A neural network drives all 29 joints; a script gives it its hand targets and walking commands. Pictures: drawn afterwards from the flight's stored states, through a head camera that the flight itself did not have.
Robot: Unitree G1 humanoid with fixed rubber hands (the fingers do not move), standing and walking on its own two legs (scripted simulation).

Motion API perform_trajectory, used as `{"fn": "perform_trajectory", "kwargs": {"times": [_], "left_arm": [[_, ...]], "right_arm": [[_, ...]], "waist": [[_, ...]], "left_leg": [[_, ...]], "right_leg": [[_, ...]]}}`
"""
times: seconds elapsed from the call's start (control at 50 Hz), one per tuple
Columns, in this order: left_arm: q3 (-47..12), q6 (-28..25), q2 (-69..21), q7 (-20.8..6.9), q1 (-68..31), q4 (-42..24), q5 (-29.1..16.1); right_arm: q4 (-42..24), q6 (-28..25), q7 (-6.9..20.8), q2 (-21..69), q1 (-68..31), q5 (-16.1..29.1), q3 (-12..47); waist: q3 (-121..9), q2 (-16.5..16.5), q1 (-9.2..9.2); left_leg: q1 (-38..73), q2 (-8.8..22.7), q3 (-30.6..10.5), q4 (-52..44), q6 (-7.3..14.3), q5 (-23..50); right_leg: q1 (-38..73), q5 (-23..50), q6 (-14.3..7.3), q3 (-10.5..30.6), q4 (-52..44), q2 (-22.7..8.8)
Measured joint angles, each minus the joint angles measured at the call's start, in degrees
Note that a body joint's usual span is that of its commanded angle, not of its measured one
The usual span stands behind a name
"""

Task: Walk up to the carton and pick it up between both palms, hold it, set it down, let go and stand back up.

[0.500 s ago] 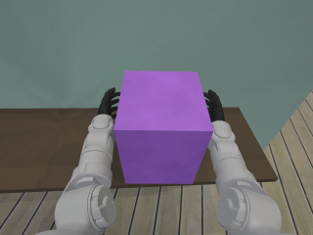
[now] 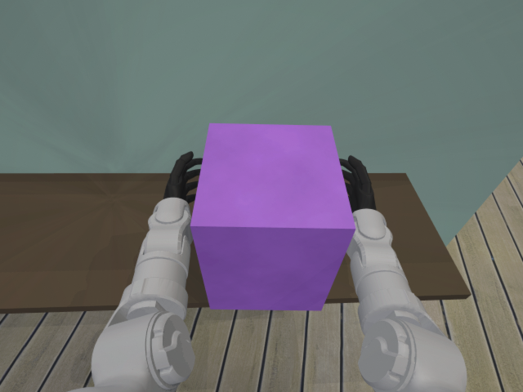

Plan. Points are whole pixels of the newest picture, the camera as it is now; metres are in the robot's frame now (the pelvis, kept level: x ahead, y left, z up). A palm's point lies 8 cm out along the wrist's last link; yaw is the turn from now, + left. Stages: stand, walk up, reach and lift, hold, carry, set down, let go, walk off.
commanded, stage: set down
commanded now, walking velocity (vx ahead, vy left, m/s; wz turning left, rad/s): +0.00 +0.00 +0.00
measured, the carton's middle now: (268, 221) +0.40 +0.04 +0.05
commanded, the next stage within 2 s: none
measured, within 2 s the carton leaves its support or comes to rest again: rests again in 0.14 s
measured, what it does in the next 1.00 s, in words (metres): stands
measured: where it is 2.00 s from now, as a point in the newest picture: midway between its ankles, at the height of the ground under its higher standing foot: outside the picture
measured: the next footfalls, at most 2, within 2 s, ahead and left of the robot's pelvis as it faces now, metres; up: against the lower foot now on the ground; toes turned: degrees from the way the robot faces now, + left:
none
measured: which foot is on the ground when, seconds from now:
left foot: down 0.00-1.00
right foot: down 0.00-1.00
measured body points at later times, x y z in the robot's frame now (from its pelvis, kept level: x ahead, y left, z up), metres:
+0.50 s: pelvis +0.00 +0.00 +0.00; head +0.03 +0.02 +0.45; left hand +0.41 +0.18 +0.08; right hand +0.42 -0.12 +0.08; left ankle +0.00 +0.10 -0.75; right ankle -0.02 -0.10 -0.75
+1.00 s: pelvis +0.00 +0.00 +0.00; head +0.04 +0.02 +0.45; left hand +0.41 +0.18 +0.08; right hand +0.42 -0.12 +0.08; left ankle +0.00 +0.10 -0.75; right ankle -0.02 -0.10 -0.75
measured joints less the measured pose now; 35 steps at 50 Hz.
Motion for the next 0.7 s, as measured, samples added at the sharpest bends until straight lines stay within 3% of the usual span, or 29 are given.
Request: {"fn": "perform_trajectory", "kwargs": {"times": [0.4,0.7], "left_arm": [[1.7,-0.8,-2.0,-0.1,1.2,-1.6,1.9],[4.0,-2.0,-2.8,-2.2,1.5,-3.8,3.6]], "right_arm": [[-1.4,-0.9,2.0,0.4,1.5,-1.9,-1.8],[-4.3,-0.7,2.1,1.7,2.2,-3.3,-1.8]], "waist": [[0.6,0.5,-0.19],[2.2,0.2,-0.5]], "left_leg": [[-0.5,0.2,0.8,0.4,0.2,-0.5],[0.6,0.2,1.2,-0.4,0.1,-0.1]], "right_leg": [[-0.4,-0.2,0.2,-0.3,0.0,-0.2],[0.2,-0.5,0.0,-0.7,0.4,-0.4]]}}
